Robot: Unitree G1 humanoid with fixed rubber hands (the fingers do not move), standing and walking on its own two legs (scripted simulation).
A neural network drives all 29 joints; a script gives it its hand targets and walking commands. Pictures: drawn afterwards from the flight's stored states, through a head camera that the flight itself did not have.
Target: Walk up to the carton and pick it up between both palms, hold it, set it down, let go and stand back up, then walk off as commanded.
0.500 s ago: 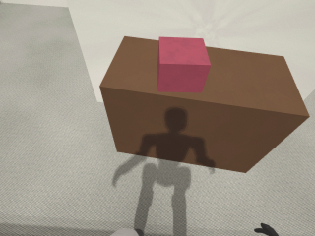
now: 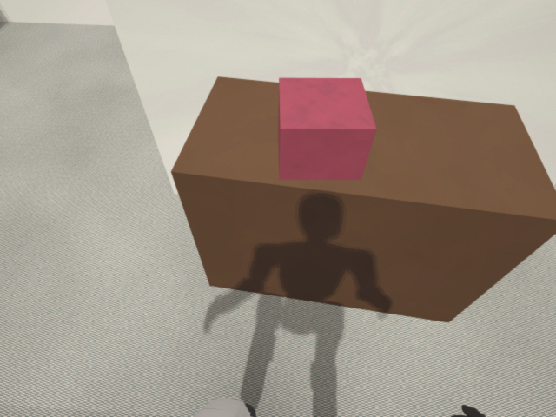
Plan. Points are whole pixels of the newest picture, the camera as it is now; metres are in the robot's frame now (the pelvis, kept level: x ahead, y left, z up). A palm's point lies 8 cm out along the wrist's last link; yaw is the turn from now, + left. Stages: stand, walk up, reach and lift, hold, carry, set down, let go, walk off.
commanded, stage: walk off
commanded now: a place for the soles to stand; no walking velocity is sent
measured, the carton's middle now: (320, 128) +0.72 -0.04 -0.04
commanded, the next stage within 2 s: stand in 0.76 s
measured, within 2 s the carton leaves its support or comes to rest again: neither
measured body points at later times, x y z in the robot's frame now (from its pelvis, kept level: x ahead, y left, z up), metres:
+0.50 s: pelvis +0.04 +0.00 +0.00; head +0.07 -0.01 +0.45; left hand +0.09 +0.33 -0.10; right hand +0.16 -0.31 -0.12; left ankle +0.05 +0.12 -0.73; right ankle +0.06 -0.13 -0.73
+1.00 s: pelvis +0.03 +0.00 +0.01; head +0.05 -0.02 +0.46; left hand +0.06 +0.32 -0.10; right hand +0.13 -0.31 -0.12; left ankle +0.05 +0.12 -0.73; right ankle +0.06 -0.13 -0.73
